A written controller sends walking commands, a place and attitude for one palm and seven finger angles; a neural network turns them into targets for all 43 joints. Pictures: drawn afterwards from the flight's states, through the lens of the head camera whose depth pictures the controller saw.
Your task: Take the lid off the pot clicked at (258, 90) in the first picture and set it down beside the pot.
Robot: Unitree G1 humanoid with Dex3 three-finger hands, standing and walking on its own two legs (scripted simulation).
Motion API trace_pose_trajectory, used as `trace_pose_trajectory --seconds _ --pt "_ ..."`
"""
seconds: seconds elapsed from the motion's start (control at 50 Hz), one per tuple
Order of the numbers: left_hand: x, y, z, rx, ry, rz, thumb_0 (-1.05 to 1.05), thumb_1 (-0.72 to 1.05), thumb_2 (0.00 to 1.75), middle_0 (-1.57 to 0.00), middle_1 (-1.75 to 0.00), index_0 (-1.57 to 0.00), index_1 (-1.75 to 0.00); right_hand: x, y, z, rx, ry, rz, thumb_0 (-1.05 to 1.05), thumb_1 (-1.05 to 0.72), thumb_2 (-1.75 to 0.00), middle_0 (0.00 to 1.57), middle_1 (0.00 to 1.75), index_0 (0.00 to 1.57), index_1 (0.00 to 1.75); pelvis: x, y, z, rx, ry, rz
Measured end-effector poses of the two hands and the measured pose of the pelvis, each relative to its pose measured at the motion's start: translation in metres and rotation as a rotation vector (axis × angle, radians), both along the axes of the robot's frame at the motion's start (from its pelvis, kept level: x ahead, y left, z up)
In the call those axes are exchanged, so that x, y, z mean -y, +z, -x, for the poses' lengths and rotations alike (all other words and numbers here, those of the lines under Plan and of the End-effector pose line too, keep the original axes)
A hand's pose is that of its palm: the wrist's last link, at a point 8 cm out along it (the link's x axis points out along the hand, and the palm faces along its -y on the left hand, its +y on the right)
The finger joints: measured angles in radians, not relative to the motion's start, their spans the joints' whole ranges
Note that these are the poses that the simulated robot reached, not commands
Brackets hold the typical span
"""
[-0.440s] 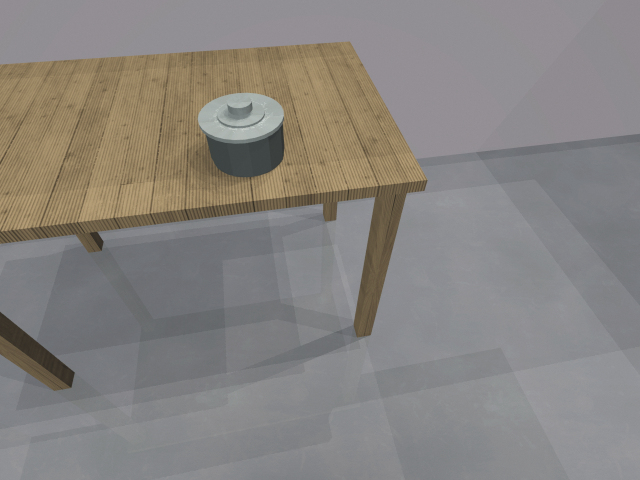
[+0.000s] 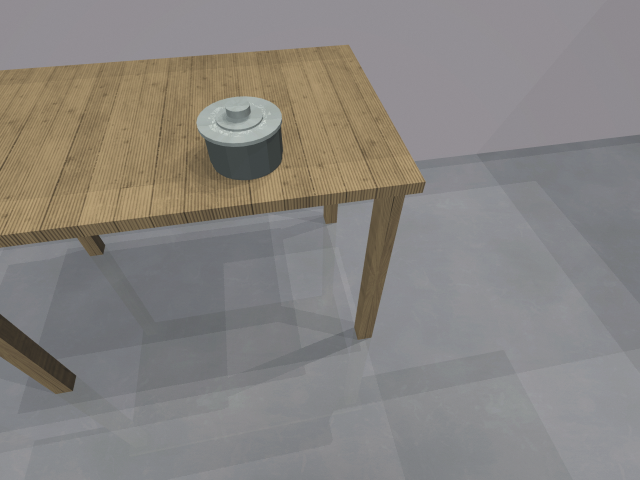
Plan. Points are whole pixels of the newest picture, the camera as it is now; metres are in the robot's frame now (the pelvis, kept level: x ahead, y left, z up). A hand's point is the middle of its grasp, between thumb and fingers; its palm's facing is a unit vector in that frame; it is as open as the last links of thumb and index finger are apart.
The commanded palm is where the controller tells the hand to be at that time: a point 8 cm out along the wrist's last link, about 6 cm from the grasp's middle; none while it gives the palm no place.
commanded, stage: look at it before walking up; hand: left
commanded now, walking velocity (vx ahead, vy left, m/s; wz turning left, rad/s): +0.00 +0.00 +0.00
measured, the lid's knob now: (238, 108) +0.73 +0.20 +0.08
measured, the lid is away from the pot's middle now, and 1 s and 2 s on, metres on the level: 0.00 0.00 0.00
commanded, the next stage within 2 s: turn to face it in 0.20 s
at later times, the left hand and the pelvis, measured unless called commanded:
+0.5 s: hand out of the picture +0.01 +0.17 -0.18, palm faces +0.07 -0.97 -0.22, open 7.4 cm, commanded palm none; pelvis +0.00 -0.01 +0.00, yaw +2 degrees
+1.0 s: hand out of the picture +0.02 +0.19 -0.16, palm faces +0.20 -0.93 -0.29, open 7.4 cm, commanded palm none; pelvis -0.02 -0.03 -0.01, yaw +11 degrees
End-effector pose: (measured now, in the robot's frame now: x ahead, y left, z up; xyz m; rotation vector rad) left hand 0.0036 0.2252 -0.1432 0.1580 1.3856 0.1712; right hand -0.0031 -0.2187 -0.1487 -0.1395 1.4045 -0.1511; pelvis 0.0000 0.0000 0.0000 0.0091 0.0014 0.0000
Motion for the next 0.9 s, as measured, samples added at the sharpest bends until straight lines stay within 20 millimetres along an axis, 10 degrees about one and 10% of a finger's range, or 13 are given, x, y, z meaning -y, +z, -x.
trace_pose_trajectory --seconds 0.48,0.9 --pt "0.005 -0.002 0.004 0.001 0.035 -0.002 0.01 0.91 0.90 -0.20 -0.29 -0.20 -0.30 0.009 -0.002 -0.002 -0.017 0.020 0.006 0.00 -0.90 -0.90 0.20 0.30 0.20 0.29 0.007 -0.002 0.002 -0.004 0.029 0.001" --pt "-0.022 0.015 -0.004 0.134 0.118 -0.081 0.01 0.91 0.90 -0.20 -0.29 -0.20 -0.30 0.028 0.002 -0.042 0.067 0.180 0.027 0.00 -0.90 -0.90 0.20 0.30 0.21 0.29 0.016 -0.003 0.026 -0.021 0.155 -0.003"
